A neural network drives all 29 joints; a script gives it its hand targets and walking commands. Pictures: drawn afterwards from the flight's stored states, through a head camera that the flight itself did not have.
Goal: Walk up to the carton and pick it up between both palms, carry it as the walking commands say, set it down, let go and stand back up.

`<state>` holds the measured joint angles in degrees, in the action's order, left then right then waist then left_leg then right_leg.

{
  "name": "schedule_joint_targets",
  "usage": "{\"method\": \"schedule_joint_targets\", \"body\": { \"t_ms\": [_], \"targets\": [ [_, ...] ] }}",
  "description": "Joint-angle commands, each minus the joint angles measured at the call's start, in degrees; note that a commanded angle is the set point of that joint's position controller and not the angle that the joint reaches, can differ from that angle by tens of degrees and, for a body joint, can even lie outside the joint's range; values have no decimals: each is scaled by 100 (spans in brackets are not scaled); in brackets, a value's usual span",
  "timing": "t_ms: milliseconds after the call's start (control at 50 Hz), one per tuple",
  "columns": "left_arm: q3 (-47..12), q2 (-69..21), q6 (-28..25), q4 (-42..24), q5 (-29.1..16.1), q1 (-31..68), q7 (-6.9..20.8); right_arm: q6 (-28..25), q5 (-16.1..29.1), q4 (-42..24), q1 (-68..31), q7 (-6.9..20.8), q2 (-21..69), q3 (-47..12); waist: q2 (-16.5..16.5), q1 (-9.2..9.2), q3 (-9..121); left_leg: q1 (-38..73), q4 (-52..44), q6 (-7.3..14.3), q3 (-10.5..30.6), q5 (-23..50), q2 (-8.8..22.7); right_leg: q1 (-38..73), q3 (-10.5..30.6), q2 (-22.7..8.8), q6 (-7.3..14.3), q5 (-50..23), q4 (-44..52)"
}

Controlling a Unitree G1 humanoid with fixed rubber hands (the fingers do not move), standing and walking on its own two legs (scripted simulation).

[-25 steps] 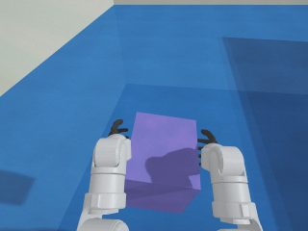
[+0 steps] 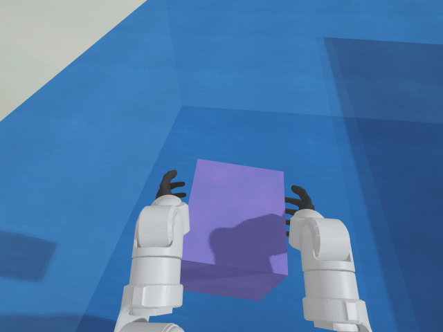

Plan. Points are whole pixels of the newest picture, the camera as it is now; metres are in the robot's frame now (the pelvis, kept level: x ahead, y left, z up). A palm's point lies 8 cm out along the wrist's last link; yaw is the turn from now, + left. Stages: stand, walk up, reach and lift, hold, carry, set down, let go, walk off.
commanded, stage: carry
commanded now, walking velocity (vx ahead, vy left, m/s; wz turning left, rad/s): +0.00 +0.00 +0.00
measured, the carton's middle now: (229, 232) +0.33 +0.00 +0.00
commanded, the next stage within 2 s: none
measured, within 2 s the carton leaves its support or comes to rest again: neither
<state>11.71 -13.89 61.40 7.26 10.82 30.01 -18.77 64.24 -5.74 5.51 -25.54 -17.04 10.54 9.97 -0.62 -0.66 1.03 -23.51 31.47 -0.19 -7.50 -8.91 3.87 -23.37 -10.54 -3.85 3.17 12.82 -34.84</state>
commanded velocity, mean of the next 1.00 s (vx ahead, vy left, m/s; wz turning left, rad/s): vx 0.00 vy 0.00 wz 0.00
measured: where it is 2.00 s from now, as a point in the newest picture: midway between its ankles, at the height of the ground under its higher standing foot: outside the picture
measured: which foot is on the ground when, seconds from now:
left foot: down 0.00-1.00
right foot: down 0.00-1.00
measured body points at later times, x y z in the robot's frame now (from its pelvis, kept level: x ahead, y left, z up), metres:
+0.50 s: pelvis +0.01 -0.01 +0.00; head +0.00 -0.02 +0.45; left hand +0.34 +0.10 +0.08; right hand +0.32 -0.15 +0.05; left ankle +0.08 +0.13 -0.73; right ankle +0.06 -0.09 -0.73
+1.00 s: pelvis +0.02 -0.02 +0.00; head +0.01 -0.03 +0.45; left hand +0.35 +0.10 +0.07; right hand +0.33 -0.16 +0.04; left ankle +0.08 +0.13 -0.73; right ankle +0.06 -0.09 -0.73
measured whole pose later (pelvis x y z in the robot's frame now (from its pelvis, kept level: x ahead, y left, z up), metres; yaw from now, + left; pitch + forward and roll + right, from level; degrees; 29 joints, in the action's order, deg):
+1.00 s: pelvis +0.02 -0.02 +0.00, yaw +0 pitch +2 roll +1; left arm 9.3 -11.8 52.8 10.3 11.1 24.4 -13.1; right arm 56.3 -7.3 6.9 -19.3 -12.4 9.9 8.0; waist -0.3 -0.2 3.0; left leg -22.4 31.3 -2.4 -6.9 -10.0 5.7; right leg -22.2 -11.8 -2.5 4.9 14.5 -34.6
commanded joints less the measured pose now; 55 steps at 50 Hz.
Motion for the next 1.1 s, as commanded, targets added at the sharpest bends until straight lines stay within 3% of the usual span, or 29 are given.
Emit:
{"method": "schedule_joint_targets", "body": {
  "t_ms": [0, 300, 800, 820, 1080],
  "targets": [
    [-3078, -5873, -59, 158, -2392, 3136, 2215, -376, 2276, -735, -4593, 2001, 5664, -3298, 201, 32, 2726, 1219, -411, 55, 475, 1, 472, 740, 703, -732, -133, 55, 959],
    [-2970, -5791, -392, 399, -2199, 2863, 2206, -670, 2101, -580, -4389, 2017, 5516, -3196, 246, 37, 2537, 1099, -359, -34, 342, -95, 423, 623, 789, -760, -122, 469, 1237],
    [-3221, -5717, -788, 37, -2150, 2333, 2193, -1072, 1947, -959, -3828, 2018, 5340, -3384, 221, 68, 2562, 1047, -328, -60, 319, 7, 459, 794, 780, -743, -102, 96, 1138],
    [-3111, -5662, -818, 239, -2042, 2224, 2192, -1101, 1844, -738, -3713, 2026, 5291, -3278, 201, 63, 2529, 1045, -326, -68, 305, 18, 458, 786, 769, -745, -99, 84, 1140],
    [-3196, -5644, -932, 122, -2028, 2016, 2219, -1239, 1809, -863, -3509, 2039, 5280, -3369, 171, 77, 2483, 1068, -335, -111, 280, 71, 453, 913, 711, -723, -94, -200, 1112]
  ]
}}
